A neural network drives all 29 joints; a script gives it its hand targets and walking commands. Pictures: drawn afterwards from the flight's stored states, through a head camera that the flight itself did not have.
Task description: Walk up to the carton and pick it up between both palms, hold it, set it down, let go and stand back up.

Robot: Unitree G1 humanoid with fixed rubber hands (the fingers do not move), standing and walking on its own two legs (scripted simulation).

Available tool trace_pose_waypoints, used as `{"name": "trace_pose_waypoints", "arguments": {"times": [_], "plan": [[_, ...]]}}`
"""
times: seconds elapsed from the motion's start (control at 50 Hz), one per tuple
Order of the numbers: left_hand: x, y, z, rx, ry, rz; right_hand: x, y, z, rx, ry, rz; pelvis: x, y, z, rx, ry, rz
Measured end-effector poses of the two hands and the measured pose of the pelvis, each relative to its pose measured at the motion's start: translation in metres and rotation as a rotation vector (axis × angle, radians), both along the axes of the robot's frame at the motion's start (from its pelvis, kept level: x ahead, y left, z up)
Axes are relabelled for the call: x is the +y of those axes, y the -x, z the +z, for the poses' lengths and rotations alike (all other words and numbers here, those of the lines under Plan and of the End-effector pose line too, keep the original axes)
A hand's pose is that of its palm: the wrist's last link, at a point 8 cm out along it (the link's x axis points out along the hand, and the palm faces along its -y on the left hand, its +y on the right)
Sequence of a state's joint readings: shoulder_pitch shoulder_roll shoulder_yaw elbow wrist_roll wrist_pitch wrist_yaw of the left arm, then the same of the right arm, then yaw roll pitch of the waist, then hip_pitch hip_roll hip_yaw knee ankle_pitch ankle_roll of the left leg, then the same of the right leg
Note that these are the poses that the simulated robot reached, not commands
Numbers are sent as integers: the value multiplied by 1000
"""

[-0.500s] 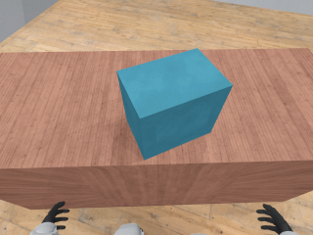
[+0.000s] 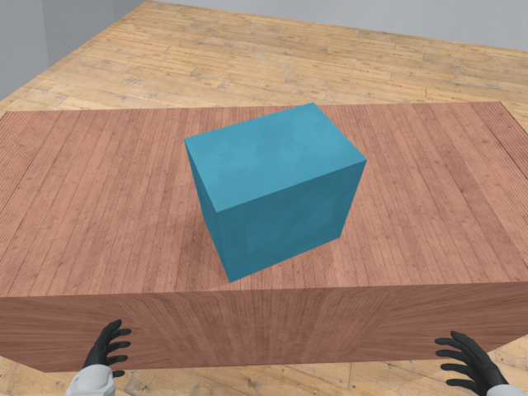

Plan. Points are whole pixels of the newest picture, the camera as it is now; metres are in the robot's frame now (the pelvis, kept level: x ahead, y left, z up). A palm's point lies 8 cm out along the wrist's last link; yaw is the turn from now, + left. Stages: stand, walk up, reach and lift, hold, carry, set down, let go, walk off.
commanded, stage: reach and lift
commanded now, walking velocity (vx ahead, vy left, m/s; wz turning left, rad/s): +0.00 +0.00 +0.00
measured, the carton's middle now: (271, 193) +0.45 +0.03 +0.00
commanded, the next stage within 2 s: none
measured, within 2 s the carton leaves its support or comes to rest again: neither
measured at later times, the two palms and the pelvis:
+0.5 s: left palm (117, 366) +0.15 +0.25 -0.04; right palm (501, 367) +0.16 -0.30 -0.03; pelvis +0.01 +0.01 +0.01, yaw -1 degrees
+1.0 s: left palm (136, 370) +0.15 +0.21 -0.02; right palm (525, 356) +0.17 -0.32 +0.00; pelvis +0.00 -0.01 +0.00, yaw -1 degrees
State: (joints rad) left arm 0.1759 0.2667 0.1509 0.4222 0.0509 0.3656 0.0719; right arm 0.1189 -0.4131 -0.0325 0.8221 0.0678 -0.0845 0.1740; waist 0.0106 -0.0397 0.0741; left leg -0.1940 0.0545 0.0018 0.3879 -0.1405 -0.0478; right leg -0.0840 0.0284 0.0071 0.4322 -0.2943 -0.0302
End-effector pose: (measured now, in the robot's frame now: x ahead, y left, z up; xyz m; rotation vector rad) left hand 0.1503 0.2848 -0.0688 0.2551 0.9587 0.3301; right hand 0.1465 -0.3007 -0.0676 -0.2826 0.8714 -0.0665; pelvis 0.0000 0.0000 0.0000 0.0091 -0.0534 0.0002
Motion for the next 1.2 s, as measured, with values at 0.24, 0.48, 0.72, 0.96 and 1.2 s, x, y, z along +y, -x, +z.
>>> {"name": "trace_pose_waypoints", "arguments": {"times": [0.24, 0.48, 0.72, 0.96, 1.2], "plan": [[-26, -7, 12, -119, 36, -15, 9, -9, 17, -94, -43, 43, 0, -1, 3, 8, -4, -12], [-36, -3, 22, -222, 42, -3, -1, -18, 38, -152, -75, 37, 9, -8, 5, 28, 1, -19], [-61, -3, 39, -335, 72, 32, -8, -25, 47, -225, -149, 56, 9, -9, 4, 34, 4, -20], [-78, 6, 51, -464, 81, 86, -20, -26, 67, -319, -155, 110, -4, 0, 0, 47, 3, -14], [-87, -4, 72, -585, 90, 130, -11, -34, 76, -408, -216, 152, -6, 9, -3, 56, 1, -16]]}}
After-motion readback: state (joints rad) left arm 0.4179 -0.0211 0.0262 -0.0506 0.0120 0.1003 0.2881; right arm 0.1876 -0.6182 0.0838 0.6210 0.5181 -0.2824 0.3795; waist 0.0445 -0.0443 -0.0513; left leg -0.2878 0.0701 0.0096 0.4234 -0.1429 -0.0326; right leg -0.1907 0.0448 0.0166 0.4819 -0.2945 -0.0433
